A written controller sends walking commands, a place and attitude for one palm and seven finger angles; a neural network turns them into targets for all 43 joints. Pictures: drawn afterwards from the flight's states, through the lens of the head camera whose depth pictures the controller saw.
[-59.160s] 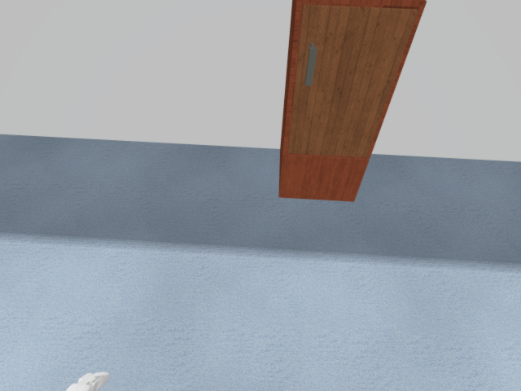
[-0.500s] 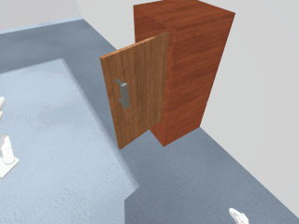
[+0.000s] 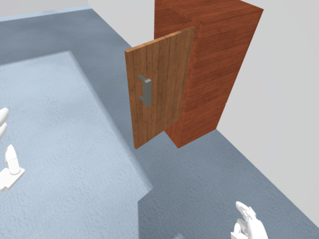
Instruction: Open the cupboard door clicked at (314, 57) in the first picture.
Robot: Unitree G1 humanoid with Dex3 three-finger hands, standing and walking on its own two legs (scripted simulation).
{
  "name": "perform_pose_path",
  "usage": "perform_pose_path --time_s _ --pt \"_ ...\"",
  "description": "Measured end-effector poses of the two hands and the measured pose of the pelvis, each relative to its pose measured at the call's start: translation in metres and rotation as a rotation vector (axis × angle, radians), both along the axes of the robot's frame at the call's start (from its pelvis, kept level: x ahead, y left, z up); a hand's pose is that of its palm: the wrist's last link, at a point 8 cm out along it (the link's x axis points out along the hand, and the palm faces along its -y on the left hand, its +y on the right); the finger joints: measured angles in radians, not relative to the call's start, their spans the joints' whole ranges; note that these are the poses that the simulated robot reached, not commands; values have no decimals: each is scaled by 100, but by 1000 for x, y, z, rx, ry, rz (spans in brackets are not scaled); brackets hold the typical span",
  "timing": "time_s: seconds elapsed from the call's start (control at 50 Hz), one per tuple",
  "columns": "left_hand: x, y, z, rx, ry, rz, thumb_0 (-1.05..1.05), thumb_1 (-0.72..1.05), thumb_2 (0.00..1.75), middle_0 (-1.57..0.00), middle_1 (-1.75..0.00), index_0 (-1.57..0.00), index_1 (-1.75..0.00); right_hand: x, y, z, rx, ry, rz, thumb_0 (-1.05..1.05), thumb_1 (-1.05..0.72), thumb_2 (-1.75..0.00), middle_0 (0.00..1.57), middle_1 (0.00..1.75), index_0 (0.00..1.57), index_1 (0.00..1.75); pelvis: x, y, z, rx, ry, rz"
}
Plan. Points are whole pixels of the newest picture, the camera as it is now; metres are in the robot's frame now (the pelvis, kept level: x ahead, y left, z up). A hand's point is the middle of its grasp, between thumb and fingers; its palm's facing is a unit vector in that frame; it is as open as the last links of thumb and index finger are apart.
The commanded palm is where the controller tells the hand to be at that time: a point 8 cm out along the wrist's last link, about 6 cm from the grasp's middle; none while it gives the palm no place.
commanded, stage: stop stepping back and stand still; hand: left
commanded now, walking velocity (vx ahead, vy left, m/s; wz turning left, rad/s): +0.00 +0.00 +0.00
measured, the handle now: (143, 90) +0.66 +0.11 -0.03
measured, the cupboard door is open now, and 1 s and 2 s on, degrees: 100 100 100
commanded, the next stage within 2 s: let the arm hang, fingers relaxed in 0.50 s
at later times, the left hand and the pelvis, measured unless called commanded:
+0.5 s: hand (33, 164) +0.22 +0.26 +0.14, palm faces +0.36 -0.79 -0.50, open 7.4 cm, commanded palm +0.16 +0.30 +0.17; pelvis +0.02 +0.00 +0.00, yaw +0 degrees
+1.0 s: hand out of the picture +0.01 +0.15 -0.18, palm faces +0.00 -0.99 -0.17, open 7.2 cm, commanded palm none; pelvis +0.01 -0.03 +0.00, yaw +2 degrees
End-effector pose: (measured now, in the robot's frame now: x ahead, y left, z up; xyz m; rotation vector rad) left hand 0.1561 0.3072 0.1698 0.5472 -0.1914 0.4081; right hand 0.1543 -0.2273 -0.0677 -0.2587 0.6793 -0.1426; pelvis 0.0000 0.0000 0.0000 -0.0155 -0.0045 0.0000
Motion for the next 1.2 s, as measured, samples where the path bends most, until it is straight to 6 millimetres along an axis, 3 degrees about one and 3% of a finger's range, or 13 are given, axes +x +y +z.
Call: perform_pose_path --time_s 0.1,0.2,0.34,0.6,0.64,0.68,0.72,0.8,0.88,0.92,1.04,1.12,1.2 --pt "6 -1 -11 -24 51 -9 1 89 90 -21 -30 -21 -30 -2 10 -5 11 32 13 1 -91 -90 20 30 20 30 3 5 1 7 11 3" --pt "11 -6 -7 -11 55 -40 2 89 90 -21 -30 -22 -30 3 13 -7 9 49 21 1 -91 -90 20 30 20 30 9 5 1 5 16 7" --pt "18 -3 1 23 46 -39 1 89 90 -21 -30 -22 -30 17 7 -6 5 37 14 1 -91 -90 20 30 20 30 16 4 0 3 22 7" --pt "20 -15 -5 -7 77 -30 1 89 90 -21 -30 -22 -30 34 -10 -3 2 10 5 1 -91 -90 20 30 20 30 21 -5 1 3 24 8" --pt "27 -12 -29 -13 158 -41 1 89 90 -21 -30 -21 -30 35 -14 -13 23 26 40 1 -91 -90 20 30 20 30 19 -5 -3 0 36 25" --pt "33 -7 -81 -91 367 -8 0 89 90 -20 -30 -21 -30 32 -21 -30 35 90 57 1 -91 -90 20 30 20 30 15 -4 -6 4 38 34" --pt "27 -10 -141 -187 609 36 0 90 90 -20 -30 -21 -30 24 -30 -44 40 152 44 1 -91 -90 20 30 20 30 12 -4 -9 8 36 33" --pt "-20 -42 -240 -355 1019 65 1 90 90 -20 -30 -20 -30 -9 -45 -57 35 275 -1 1 -91 -90 20 30 20 30 10 -11 -11 18 21 27" --pt "-78 -86 -298 -507 1291 65 1 90 90 -20 -30 -20 -30 -55 -60 -60 -4 443 -37 1 -91 -90 20 30 20 30 8 -20 -9 20 3 30" --pt "-105 -103 -312 -567 1379 83 1 91 90 -20 -30 -21 -30 -78 -65 -60 -23 529 -54 1 -91 -90 20 30 20 30 7 -24 -7 18 -1 33" --pt "-161 -104 -319 -622 1517 200 1 94 90 -21 -30 -21 -30 -126 -72 -63 -36 705 -93 1 -91 -90 20 30 20 30 6 -32 -3 7 -13 42" --pt "-177 -93 -313 -603 1547 264 1 93 90 -21 -30 -21 -30 -136 -67 -68 -11 736 -106 1 -91 -90 20 30 20 30 5 -33 -1 3 -22 42" --pt "-175 -79 -306 -568 1536 300 1 91 90 -20 -30 -21 -30 -134 -60 -74 20 722 -107 1 -91 -90 20 30 20 30 5 -32 -1 1 -29 37"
